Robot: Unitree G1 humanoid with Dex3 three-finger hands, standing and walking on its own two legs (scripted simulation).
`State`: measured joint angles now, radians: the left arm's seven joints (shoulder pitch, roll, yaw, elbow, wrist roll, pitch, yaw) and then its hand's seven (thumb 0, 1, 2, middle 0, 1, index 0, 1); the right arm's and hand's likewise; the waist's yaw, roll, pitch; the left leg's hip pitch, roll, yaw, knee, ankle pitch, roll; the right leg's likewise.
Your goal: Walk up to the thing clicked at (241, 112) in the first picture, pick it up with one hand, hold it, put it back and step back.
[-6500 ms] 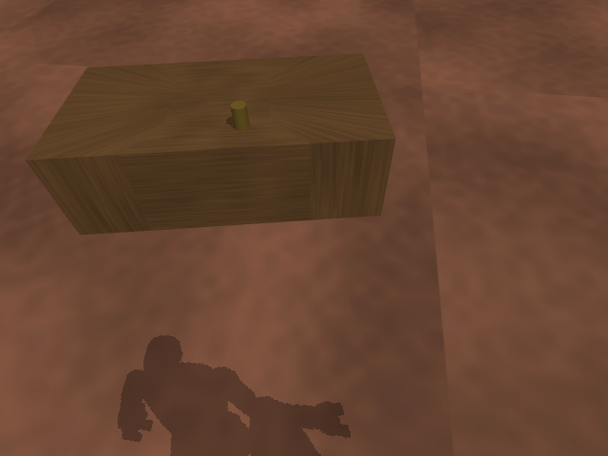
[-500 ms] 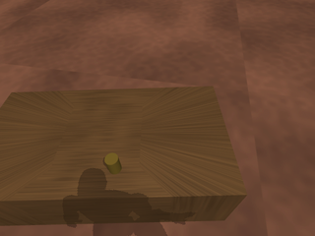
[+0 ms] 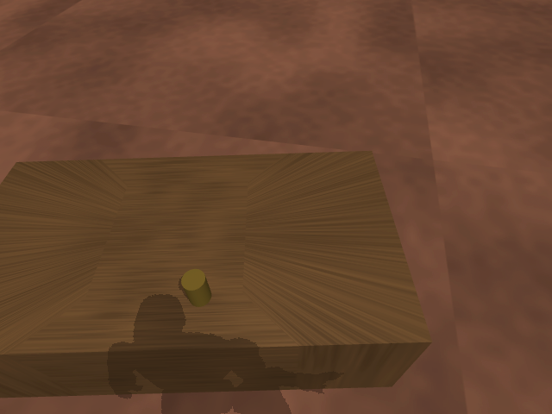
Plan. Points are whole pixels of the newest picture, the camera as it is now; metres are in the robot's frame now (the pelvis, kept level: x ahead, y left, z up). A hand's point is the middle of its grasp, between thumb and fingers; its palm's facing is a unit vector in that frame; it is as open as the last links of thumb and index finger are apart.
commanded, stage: stand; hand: left
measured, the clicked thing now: (197, 288) +0.47 +0.23 -0.32
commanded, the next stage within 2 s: go down in 0.58 s
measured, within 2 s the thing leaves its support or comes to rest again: neither
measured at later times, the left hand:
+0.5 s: hand out of the picture +0.08 +0.25 -0.16, palm faces -0.04 -0.94 -0.35, open 7.4 cm
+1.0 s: hand out of the picture +0.15 +0.25 -0.15, palm faces +0.04 -0.94 -0.33, open 12.8 cm
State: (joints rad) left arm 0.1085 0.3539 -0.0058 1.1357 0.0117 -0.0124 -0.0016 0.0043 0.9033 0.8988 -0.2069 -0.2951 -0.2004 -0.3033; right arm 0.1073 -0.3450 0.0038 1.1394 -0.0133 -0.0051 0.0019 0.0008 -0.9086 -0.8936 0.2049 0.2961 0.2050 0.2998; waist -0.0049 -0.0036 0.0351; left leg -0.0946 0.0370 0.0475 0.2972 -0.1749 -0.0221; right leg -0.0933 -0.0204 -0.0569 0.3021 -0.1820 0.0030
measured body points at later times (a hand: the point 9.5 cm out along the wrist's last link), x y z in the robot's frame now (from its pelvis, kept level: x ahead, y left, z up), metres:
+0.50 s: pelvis +0.00 +0.00 +0.00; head +0.01 +0.00 +0.45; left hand +0.08 +0.30 -0.13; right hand +0.08 -0.30 -0.13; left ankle -0.01 +0.13 -0.75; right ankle -0.01 -0.12 -0.75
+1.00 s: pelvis -0.01 +0.01 -0.02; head +0.03 +0.00 +0.43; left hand +0.15 +0.30 -0.12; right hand +0.15 -0.28 -0.12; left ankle -0.01 +0.13 -0.75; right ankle -0.01 -0.12 -0.75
